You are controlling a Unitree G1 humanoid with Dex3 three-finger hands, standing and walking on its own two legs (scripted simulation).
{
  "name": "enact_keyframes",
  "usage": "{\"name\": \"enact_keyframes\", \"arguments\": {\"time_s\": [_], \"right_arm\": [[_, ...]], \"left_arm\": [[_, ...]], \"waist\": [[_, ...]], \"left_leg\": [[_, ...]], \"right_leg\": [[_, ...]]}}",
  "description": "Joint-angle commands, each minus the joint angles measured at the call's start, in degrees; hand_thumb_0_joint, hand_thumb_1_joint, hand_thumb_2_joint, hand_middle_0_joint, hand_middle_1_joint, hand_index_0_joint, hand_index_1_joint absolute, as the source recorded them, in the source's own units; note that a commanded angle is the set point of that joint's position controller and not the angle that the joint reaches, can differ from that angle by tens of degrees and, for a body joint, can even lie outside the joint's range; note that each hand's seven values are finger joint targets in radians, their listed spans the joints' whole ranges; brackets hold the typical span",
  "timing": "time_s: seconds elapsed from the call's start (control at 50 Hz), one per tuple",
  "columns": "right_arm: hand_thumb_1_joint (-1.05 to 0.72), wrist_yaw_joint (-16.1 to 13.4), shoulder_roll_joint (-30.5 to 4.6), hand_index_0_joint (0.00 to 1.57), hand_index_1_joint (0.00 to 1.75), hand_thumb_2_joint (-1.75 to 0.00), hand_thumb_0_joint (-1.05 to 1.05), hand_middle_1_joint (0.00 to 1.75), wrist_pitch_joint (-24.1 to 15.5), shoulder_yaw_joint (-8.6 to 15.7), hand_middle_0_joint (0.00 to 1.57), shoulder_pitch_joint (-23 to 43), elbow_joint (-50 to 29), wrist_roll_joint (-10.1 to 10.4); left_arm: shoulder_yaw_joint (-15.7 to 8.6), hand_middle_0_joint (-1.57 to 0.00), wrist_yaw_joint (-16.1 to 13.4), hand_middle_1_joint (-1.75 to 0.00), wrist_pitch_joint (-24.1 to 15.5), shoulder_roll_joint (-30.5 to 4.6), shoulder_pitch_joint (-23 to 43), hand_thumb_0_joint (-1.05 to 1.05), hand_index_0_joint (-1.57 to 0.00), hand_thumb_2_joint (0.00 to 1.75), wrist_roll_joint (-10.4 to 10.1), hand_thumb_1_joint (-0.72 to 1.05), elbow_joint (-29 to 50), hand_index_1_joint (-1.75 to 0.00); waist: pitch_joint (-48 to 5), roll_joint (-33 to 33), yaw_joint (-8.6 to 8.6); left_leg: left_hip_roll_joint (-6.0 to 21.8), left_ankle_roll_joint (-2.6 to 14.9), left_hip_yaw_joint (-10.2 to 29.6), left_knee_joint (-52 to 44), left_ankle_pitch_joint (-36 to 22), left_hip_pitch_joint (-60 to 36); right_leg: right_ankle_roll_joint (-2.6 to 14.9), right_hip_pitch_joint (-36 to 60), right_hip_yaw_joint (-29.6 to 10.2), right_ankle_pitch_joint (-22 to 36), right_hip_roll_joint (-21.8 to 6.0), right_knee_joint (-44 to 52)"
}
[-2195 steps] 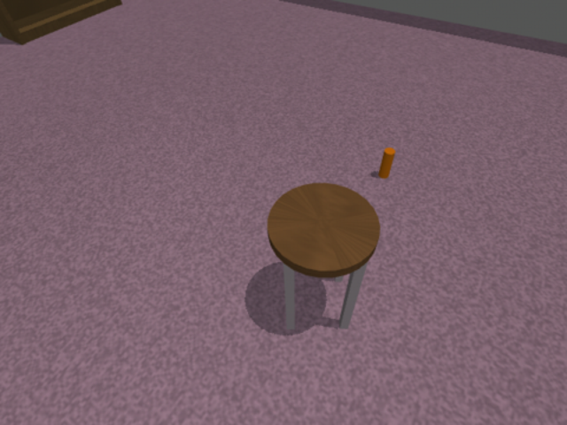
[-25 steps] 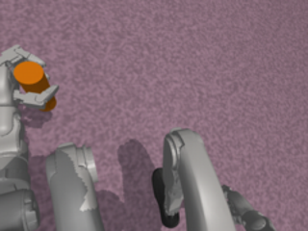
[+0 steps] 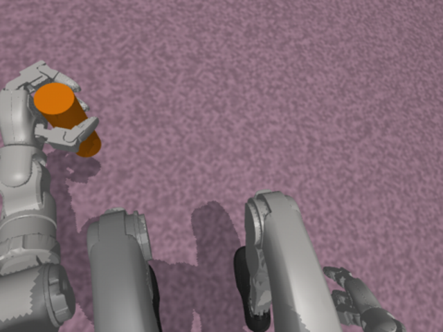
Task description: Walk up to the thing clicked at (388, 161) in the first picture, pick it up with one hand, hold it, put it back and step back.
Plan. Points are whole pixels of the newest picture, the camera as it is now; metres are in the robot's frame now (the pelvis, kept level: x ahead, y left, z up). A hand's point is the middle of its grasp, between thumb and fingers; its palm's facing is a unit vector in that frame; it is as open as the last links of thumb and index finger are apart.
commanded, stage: settle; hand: left
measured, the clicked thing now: (73, 125) +0.46 +0.23 -0.06
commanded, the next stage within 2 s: lift in 0.46 s
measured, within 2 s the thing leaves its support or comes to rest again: neither
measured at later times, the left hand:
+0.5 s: hand (60, 106) +0.47 +0.23 +0.00, palm faces +0.06 -1.00 -0.06, open 8.2 cm
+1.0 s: hand (40, 102) +0.45 +0.23 +0.05, palm faces +0.03 -1.00 -0.05, open 8.2 cm
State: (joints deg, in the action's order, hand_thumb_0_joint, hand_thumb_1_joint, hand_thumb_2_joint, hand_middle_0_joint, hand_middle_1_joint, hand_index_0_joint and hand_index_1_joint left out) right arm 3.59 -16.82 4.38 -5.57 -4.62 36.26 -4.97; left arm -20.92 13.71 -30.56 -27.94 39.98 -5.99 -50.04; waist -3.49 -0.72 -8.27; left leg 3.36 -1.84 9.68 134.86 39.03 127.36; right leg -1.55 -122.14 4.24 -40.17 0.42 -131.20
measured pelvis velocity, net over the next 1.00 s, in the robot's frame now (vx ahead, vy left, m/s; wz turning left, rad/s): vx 0.00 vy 0.00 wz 0.05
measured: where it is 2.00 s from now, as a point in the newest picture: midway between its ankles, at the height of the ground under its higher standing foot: (202, 313)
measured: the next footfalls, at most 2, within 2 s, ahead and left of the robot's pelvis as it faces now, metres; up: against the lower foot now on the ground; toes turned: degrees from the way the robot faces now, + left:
none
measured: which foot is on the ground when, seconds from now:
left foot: down 0.00-1.00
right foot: down 0.00-1.00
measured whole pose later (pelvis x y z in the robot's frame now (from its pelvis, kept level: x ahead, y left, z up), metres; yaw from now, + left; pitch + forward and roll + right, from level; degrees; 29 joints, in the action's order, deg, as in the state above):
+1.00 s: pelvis +0.00 +0.00 +0.05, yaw +3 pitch +32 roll -5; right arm 1.7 -15.5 2.4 -1.8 -8.2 37.1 -2.0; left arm -20.5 17.0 -27.1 -23.8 36.7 -7.8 -46.4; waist -8.5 0.9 -6.4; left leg 3.2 -1.1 5.9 124.2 37.4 119.4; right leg -1.5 -115.2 1.9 -39.4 -0.7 -122.4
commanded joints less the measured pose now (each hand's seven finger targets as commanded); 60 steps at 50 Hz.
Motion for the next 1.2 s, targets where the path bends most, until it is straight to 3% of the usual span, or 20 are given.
{"name": "enact_keyframes", "arguments": {"time_s": [0.0, 0.04, 0.06, 0.16, 0.18, 0.24, 0.26, 0.28, 0.3, 0.42, 0.46, 0.54, 0.58, 0.76, 0.88, 0.98, 1.02, 1.08, 1.1, 1.18], "right_arm": [[-0.90, -0.8, -12.0, 0.20, 0.30, -0.90, 0.00, 0.30, -1.0, 4.8, 0.20, -8.4, -2.5, 0.0], [-0.90, -1.0, -12.2, 0.20, 0.30, -0.90, 0.00, 0.30, -1.1, 5.2, 0.20, -8.1, -2.8, 0.0], [-0.90, -0.9, -11.6, 0.20, 0.30, -0.90, 0.00, 0.30, -1.2, 5.3, 0.20, -8.4, -2.5, -0.1], [-0.90, -1.1, -12.0, 0.20, 0.30, -0.90, 0.00, 0.30, -1.4, 5.6, 0.20, -8.3, -2.7, 0.1], [-0.90, -1.0, -11.7, 0.20, 0.30, -0.90, 0.00, 0.30, -1.5, 5.5, 0.20, -8.0, -2.7, 0.1], [-0.89, -1.1, -11.5, 0.20, 0.30, -0.90, 0.00, 0.30, -1.8, 5.6, 0.20, -8.7, -2.4, 0.3], [-0.89, -1.2, -11.3, 0.20, 0.30, -0.90, 0.00, 0.30, -1.8, 5.6, 0.20, -8.9, -2.4, 0.2], [-0.89, -1.2, -11.7, 0.20, 0.30, -0.90, 0.00, 0.30, -1.8, 5.8, 0.20, -9.0, -2.5, 0.4], [-0.89, -1.2, -11.2, 0.20, 0.30, -0.90, 0.00, 0.30, -1.9, 5.6, 0.20, -9.0, -2.2, 0.2], [-0.89, -1.2, -11.2, 0.20, 0.30, -0.90, 0.00, 0.30, -2.1, 6.0, 0.20, -9.9, -1.8, 0.2], [-0.89, -1.2, -11.0, 0.20, 0.30, -0.90, 0.00, 0.30, -2.2, 5.8, 0.20, -9.9, -1.8, 0.2], [-0.89, -1.2, -10.9, 0.20, 0.30, -0.90, 0.00, 0.30, -2.3, 6.2, 0.20, -10.1, -1.8, 0.2], [-0.94, -1.2, -10.9, 0.20, 0.30, -0.90, 0.00, 0.30, -2.5, 6.1, 0.20, -10.4, -1.7, 0.2], [-0.93, -1.7, -10.9, 0.20, 0.30, -0.90, 0.00, 0.30, -2.8, 7.2, 0.20, -10.7, -2.1, 1.5], [-0.93, -2.3, -10.4, 0.20, 0.30, -0.90, 0.00, 0.30, -3.2, 8.0, 0.20, -9.5, -3.2, 2.7], [-0.92, -3.0, -9.8, 0.20, 0.30, -0.90, 0.00, 0.30, -4.0, 8.5, 0.20, -9.8, -3.6, 3.8], [-0.92, -3.3, -9.8, 0.20, 0.30, -0.90, 0.00, 0.30, -4.2, 8.7, 0.20, -9.2, -4.0, 4.3], [-0.91, -3.9, -8.9, 0.20, 0.30, -0.90, 0.00, 0.30, -4.4, 8.9, 0.20, -8.9, -5.0, 4.8], [-0.91, -4.0, -8.6, 0.20, 0.30, -0.90, 0.00, 0.30, -4.6, 8.9, 0.20, -8.8, -5.5, 4.8], [-0.90, -4.8, -8.6, 0.20, 0.30, -0.89, 0.00, 0.30, -4.9, 9.2, 0.20, -8.7, -5.3, 5.9]], "left_arm": [[-2.7, -1.38, 0.0, -1.48, -4.1, -11.7, 18.6, 0.00, -1.38, 1.30, -1.4, 0.15, 12.9, -1.50], [-3.8, -1.39, -0.3, -1.48, -3.8, -12.4, 17.1, 0.00, -1.39, 1.31, -1.0, 0.17, 10.3, -1.50], [-1.4, -1.40, -0.3, -1.49, -4.0, -10.3, 19.9, 0.00, -1.40, 1.31, -0.9, 0.16, 12.7, -1.51], [-2.7, -1.40, 0.0, -1.49, -3.8, -11.3, 18.1, 0.00, -1.39, 1.32, -0.6, 0.18, 10.5, -1.51], [-1.3, -1.41, 0.2, -1.51, -4.1, -10.2, 20.3, 0.00, -1.41, 1.34, -0.8, 0.16, 12.3, -1.53], [-3.0, -1.42, -0.2, -1.52, -4.0, -11.3, 20.9, 0.00, -1.42, 1.36, -1.1, 0.20, 11.1, -1.54], [-2.0, -1.43, 0.0, -1.52, -4.1, -10.4, 20.2, 0.00, -1.42, 1.36, -1.0, 0.20, 10.8, -1.54], [-3.4, -1.42, -0.3, -1.52, -4.1, -11.8, 18.8, 0.00, -1.42, 1.36, -0.8, 0.20, 9.3, -1.54], [-0.9, -1.42, 0.0, -1.52, -4.4, -9.5, 20.8, 0.00, -1.41, 1.36, -0.6, 0.21, 11.5, -1.54], [-1.5, -1.42, -0.1, -1.52, -4.6, -9.5, 21.8, 0.00, -1.41, 1.37, -0.4, 0.20, 10.2, -1.54], [-2.6, -1.42, -0.3, -1.52, -4.6, -11.3, 21.3, 0.00, -1.41, 1.38, 0.1, 0.20, 9.7, -1.54], [-1.4, -1.41, -0.2, -1.52, -4.7, -9.1, 23.6, 0.00, -1.40, 1.39, -0.5, 0.22, 9.9, -1.54], [-3.1, -1.42, -0.4, -1.55, -4.5, -11.6, 21.6, 0.00, -1.45, 1.27, 0.1, 0.13, 9.6, -1.54], [-2.5, -1.41, 2.7, -1.53, -3.4, -10.4, 20.8, 0.00, -1.44, 1.26, -1.6, 0.15, 13.3, -1.52], [-2.1, -1.39, 3.4, -1.52, -1.5, -9.0, 17.8, 0.00, -1.42, 1.26, -3.0, 0.12, 15.2, -1.51], [-1.3, -1.38, 3.5, -1.50, 0.0, -8.0, 15.6, 0.00, -1.41, 1.25, -4.5, 0.12, 20.6, -1.49], [-0.4, -1.39, 3.6, -1.51, 1.4, -5.4, 9.2, 0.00, -1.42, 1.26, -4.6, 0.15, 16.7, -1.50], [-1.8, -1.40, 2.5, -1.53, 1.5, -9.1, 13.6, 0.00, -1.43, 1.28, -5.2, 0.16, 29.5, -1.51], [1.4, -1.40, 2.6, -1.53, 2.1, -5.8, 14.2, 0.00, -1.43, 1.27, -5.4, 0.16, 32.4, -1.51], [-0.4, -1.36, 1.0, -1.50, 5.8, -3.6, 1.6, 0.00, -1.39, 1.28, -5.7, 0.23, 26.9, -1.48]], "waist": [[-41.0, 12.7, -0.31], [-39.4, 10.6, -0.25], [-39.4, 10.6, -0.74], [-39.0, 11.2, -0.36], [-38.4, 12.2, -0.86], [-39.1, 10.8, -0.32], [-38.9, 10.7, -0.65], [-38.6, 9.8, -0.27], [-39.0, 11.8, -0.56], [-40.0, 11.8, -0.84], [-40.1, 11.2, 0.01], [-40.3, 10.9, -0.90], [-42.3, 11.5, 0.28], [-44.2, 12.0, 0.58], [-42.0, 10.1, 1.49], [-43.2, 8.7, 2.15], [-40.7, 7.8, 2.36], [-44.0, 8.3, 4.04], [-45.6, 10.7, 3.57], [-39.8, 5.3, 3.87]], "left_leg": [[-1.2, 2.92, -5.5, -15.3, -10.4, -28.3], [-1.2, 3.30, -5.7, -15.4, -9.4, -26.9], [-1.3, 3.38, -5.9, -15.4, -8.1, -26.3], [-1.3, 3.19, -5.9, -17.1, -6.9, -28.2], [-1.3, 3.12, -5.8, -17.4, -6.1, -28.0], [-1.5, 3.30, -6.2, -17.4, -5.6, -27.4], [-1.5, 3.40, -6.3, -17.5, -5.5, -26.7], [-1.5, 3.36, -6.1, -18.0, -5.2, -27.1], [-1.6, 3.11, -6.1, -18.4, -6.2, -28.3], [-1.6, 3.07, -6.2, -18.5, -7.7, -29.8], [-1.7, 3.10, -6.5, -19.0, -7.6, -29.1], [-1.7, 3.19, -6.8, -19.0, -5.8, -29.2], [-1.8, 3.16, -6.9, -18.9, -8.9, -30.9], [-2.0, 3.11, -7.2, -21.7, -9.4, -34.0], [-1.9, 3.32, -7.1, -25.8, -3.4, -34.8], [-1.9, 3.46, -7.1, -28.3, -4.0, -36.7], [-1.8, 3.37, -6.4, -30.3, -3.5, -38.4], [-1.7, 3.35, -7.1, -32.4, -4.0, -41.0], [-1.7, 3.05, -6.8, -33.9, -5.3, -44.5], [-1.4, 3.26, -5.8, -37.2, -6.4, -45.0]], "right_leg": [[3.42, 20.9, 3.2, 14.1, 1.5, 14.3], [3.24, 21.2, 3.0, 13.3, 1.5, 15.2], [3.28, 20.8, 2.7, 12.3, 1.6, 15.7], [3.45, 19.7, 2.8, 10.4, 1.4, 16.2], [3.54, 19.4, 3.0, 9.9, 1.3, 16.2], [3.44, 20.3, 2.6, 9.4, 1.4, 17.1], [3.35, 20.9, 2.5, 9.6, 1.3, 17.3], [3.43, 20.4, 2.5, 8.9, 1.3, 17.2], [3.64, 19.8, 2.6, 9.8, 1.2, 16.9], [3.59, 20.1, 2.4, 11.1, 1.0, 17.3], [3.61, 21.0, 2.2, 10.8, 1.0, 17.4], [3.56, 21.2, 2.0, 9.5, 1.1, 18.4], [3.48, 22.6, 1.8, 12.1, 1.0, 18.1], [3.74, 24.0, 1.2, 12.4, 0.5, 19.8], [3.78, 23.8, 0.5, 6.5, 0.4, 24.1], [3.69, 27.2, -0.4, 6.8, 0.2, 27.5], [3.74, 26.8, -0.2, 6.6, 0.2, 28.6], [3.58, 31.4, -1.7, 6.5, 0.0, 32.3], [3.76, 31.8, -1.5, 8.0, -0.1, 32.6], [3.35, 34.8, -1.0, 9.6, -0.2, 35.8]]}}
